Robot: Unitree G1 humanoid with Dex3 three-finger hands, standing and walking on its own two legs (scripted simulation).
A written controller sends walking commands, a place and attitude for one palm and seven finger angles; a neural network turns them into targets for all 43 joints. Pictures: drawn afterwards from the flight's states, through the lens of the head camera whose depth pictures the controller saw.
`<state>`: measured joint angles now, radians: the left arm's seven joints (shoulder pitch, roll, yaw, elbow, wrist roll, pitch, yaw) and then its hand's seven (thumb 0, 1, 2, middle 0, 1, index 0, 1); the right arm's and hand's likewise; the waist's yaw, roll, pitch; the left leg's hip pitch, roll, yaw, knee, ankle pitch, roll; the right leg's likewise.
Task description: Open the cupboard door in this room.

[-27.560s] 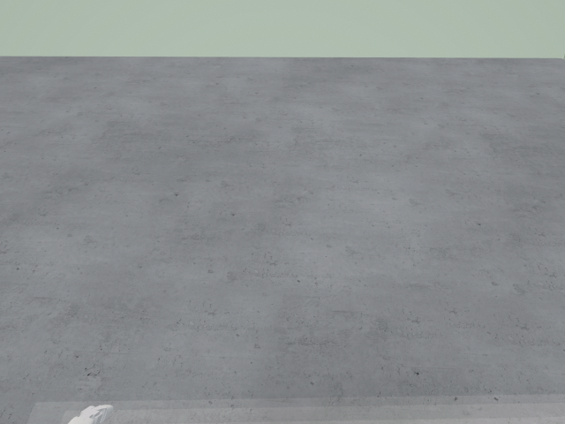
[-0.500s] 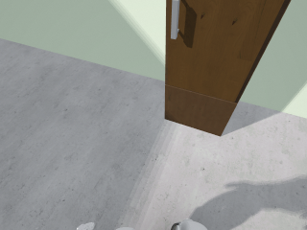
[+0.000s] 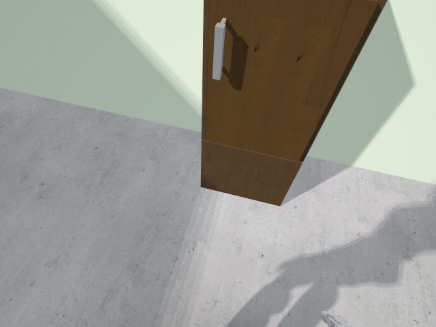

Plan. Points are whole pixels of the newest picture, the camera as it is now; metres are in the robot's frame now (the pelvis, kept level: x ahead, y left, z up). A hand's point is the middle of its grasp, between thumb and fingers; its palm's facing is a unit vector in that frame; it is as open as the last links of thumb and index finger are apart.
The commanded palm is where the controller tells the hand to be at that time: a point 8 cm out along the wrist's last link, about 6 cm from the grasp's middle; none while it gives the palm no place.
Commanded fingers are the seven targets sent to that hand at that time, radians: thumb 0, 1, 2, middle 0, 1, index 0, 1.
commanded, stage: turn to face it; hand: left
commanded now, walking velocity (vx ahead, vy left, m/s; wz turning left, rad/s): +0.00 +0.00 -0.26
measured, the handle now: (220, 49) +0.80 +0.09 +0.07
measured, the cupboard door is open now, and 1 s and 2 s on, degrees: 0 0 0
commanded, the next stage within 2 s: take the last steps up to it in 0.06 s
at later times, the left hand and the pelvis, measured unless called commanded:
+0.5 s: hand (171, 297) +0.19 +0.12 -0.16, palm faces -0.20 -0.96 -0.20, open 7.4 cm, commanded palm none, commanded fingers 0.00 0.90 0.90 -0.20 -0.30 -0.20 -0.30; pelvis +0.05 -0.03 +0.00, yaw -9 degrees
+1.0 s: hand (150, 322) +0.14 +0.15 -0.19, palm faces -0.06 -0.98 -0.18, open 7.4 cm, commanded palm none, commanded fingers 0.00 0.90 0.90 -0.20 -0.30 -0.20 -0.30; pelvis +0.19 -0.02 -0.01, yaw -8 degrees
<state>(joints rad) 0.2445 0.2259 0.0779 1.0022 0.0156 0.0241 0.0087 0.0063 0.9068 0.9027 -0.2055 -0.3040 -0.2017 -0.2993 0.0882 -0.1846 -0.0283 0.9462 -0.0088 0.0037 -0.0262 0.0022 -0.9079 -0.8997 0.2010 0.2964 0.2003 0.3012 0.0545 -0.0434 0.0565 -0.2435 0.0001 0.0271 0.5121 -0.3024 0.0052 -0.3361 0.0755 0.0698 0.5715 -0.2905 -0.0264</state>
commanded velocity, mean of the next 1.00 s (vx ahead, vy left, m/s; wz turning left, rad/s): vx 0.15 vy -0.01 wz -0.04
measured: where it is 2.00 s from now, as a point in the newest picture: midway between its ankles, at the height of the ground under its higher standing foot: outside the picture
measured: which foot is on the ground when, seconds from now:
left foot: down 0.00-0.46, up 0.48-0.88, down 0.90-1.00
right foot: up 0.00-0.44, down 0.46-0.90, up 0.92-1.00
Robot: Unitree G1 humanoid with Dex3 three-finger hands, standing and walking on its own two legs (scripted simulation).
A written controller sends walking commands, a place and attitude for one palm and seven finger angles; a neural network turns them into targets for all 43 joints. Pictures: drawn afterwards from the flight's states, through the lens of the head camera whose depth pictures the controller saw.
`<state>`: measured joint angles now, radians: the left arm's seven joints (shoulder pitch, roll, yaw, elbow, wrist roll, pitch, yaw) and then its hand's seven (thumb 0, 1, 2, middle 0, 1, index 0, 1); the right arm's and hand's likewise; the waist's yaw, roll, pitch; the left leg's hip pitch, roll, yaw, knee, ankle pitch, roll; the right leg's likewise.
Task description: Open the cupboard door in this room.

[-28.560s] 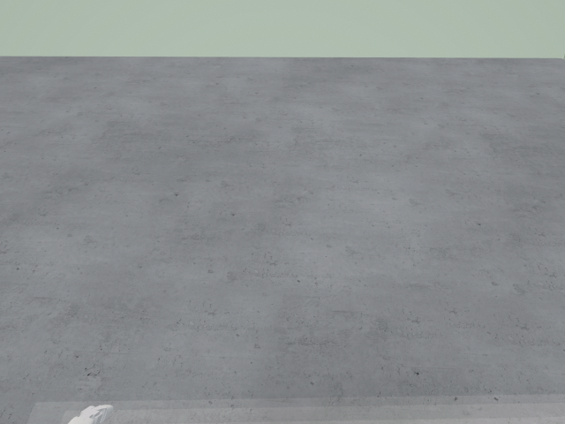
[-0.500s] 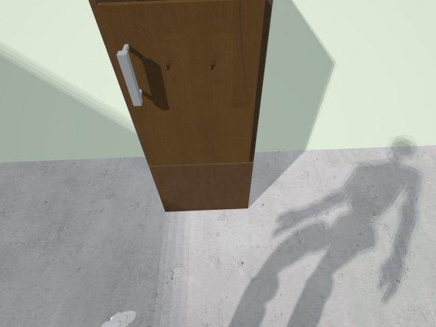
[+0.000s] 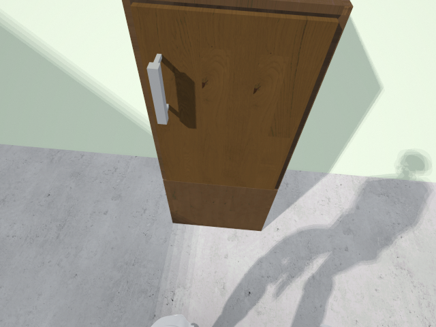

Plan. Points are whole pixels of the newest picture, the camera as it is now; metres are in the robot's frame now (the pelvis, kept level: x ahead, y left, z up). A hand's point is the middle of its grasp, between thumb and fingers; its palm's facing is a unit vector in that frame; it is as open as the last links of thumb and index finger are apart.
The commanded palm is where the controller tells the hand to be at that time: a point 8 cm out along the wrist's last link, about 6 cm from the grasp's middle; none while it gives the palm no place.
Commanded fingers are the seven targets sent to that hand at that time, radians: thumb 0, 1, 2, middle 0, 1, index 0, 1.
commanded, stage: come to a stop and stand still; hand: left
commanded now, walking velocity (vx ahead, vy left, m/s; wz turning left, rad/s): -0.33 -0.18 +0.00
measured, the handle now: (160, 90) +0.58 +0.20 +0.08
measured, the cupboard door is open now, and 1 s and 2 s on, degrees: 0 0 0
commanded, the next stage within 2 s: look again from close up in 1.28 s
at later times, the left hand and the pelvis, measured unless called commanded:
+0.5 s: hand out of the picture +0.07 +0.13 -0.14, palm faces +0.05 -0.96 -0.29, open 7.4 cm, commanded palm none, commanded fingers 0.00 0.90 0.90 -0.20 -0.30 -0.20 -0.30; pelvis +0.02 -0.06 +0.01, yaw +1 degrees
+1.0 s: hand out of the picture -0.03 +0.18 -0.17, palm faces +0.09 -0.97 -0.21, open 7.4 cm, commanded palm none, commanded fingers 0.00 0.90 0.90 -0.20 -0.30 -0.20 -0.30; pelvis -0.01 -0.01 +0.02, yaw +2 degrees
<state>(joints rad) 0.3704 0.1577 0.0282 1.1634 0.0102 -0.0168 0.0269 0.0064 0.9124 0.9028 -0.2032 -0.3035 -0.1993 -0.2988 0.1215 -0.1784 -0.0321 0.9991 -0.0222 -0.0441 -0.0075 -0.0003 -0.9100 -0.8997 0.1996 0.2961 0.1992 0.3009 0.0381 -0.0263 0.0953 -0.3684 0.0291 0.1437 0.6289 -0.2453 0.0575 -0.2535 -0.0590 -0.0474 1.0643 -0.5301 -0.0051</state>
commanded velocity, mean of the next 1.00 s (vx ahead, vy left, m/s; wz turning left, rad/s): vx -0.04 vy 0.05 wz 0.00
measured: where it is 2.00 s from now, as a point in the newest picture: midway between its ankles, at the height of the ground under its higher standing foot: outside the picture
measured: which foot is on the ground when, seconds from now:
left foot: down 0.00-0.34, up 0.36-0.80, down 0.82-1.00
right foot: up 0.00-0.32, down 0.34-1.00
